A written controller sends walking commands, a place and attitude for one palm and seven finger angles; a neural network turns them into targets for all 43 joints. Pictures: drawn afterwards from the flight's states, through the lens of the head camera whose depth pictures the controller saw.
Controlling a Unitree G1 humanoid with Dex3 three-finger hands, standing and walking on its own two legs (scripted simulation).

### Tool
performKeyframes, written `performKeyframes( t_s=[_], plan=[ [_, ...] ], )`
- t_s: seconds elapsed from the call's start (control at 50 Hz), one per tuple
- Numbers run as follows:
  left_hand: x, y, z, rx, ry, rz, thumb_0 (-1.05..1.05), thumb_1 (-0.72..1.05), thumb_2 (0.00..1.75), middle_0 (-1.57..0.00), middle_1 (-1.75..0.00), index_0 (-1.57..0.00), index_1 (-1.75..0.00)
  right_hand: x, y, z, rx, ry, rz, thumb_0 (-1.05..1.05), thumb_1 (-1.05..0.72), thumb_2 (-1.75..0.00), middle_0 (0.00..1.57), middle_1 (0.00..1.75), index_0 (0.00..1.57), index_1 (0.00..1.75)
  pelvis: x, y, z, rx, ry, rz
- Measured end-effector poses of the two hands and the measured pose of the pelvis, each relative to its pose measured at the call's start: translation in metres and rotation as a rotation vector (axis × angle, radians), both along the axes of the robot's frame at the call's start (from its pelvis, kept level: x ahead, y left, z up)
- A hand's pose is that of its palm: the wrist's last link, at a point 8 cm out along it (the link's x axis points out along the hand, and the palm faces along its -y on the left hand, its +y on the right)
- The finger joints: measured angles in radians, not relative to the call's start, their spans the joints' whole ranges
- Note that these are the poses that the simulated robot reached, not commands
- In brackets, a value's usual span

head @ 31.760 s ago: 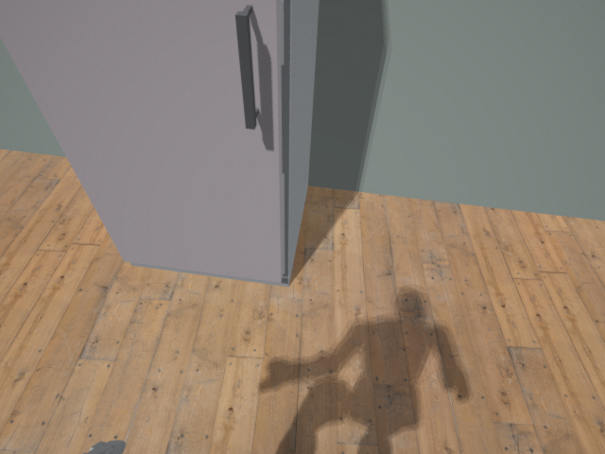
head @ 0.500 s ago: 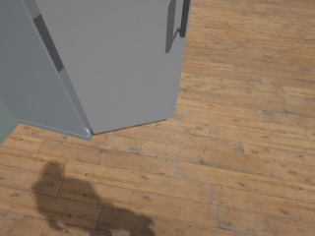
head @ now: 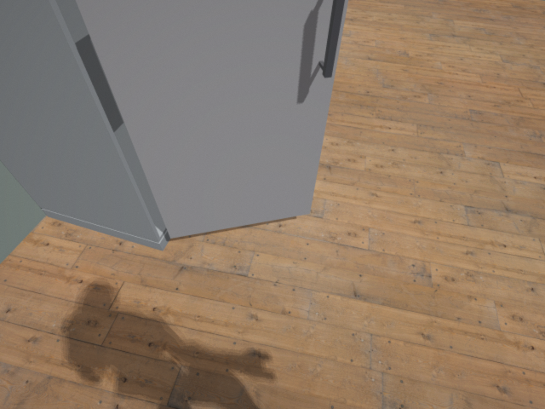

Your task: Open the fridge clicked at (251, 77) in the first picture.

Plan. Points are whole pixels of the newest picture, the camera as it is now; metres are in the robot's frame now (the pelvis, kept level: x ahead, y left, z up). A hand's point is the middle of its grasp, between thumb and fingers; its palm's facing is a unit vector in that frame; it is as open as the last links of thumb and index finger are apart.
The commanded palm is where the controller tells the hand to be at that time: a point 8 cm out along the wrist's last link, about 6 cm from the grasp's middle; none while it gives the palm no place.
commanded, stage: look to check the result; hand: right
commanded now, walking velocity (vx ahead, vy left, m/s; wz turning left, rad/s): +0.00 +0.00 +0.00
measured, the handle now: (330, 28) +0.93 -0.06 +0.12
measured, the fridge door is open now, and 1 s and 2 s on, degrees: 59 59 59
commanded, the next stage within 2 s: stand and wait in 0.46 s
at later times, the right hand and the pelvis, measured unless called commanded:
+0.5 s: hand out of the picture +0.10 -0.24 -0.16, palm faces -0.06 +0.93 -0.35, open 7.4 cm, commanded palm none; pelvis +0.01 +0.01 +0.00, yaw +0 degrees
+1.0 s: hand out of the picture +0.11 -0.23 -0.16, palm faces -0.06 +0.93 -0.36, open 7.4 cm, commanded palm none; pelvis +0.02 +0.02 +0.00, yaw +0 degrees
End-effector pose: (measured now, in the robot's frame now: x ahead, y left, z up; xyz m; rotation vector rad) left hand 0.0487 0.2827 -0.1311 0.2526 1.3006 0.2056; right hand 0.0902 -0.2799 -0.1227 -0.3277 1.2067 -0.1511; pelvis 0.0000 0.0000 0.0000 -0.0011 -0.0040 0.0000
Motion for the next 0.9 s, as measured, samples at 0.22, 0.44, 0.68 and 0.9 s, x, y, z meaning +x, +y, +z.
performKeyframes(
  t_s=[0.22,0.44,0.68,0.9],
  plan=[
    [0.009,0.022,0.006,0.040,0.012,-0.012,0.00,0.91,0.90,-0.21,-0.30,-0.21,-0.30,-0.009,-0.014,0.004,-0.042,0.049,-0.012,0.01,-0.90,-0.90,0.21,0.30,0.20,0.30,0.006,0.005,0.001,0.002,0.003,-0.001],
    [0.031,0.024,0.009,0.038,-0.025,-0.035,0.00,0.91,0.90,-0.21,-0.30,-0.21,-0.30,0.005,-0.006,0.005,-0.032,0.021,-0.006,0.01,-0.90,-0.90,0.21,0.30,0.20,0.30,0.012,0.010,0.001,0.003,0.005,-0.005],
    [0.040,0.021,0.008,0.025,-0.037,-0.036,0.00,0.91,0.90,-0.21,-0.30,-0.21,-0.30,0.020,0.003,0.005,-0.021,-0.007,0.001,0.01,-0.90,-0.89,0.21,0.30,0.20,0.30,0.019,0.013,0.002,0.002,0.005,-0.005],
    [0.030,0.024,0.006,0.027,-0.006,-0.018,0.00,0.91,0.90,-0.21,-0.30,-0.21,-0.30,0.019,0.002,0.004,-0.028,0.010,0.001,0.01,-0.90,-0.89,0.21,0.30,0.20,0.30,0.022,0.015,0.002,0.003,0.007,-0.001]
  ],
)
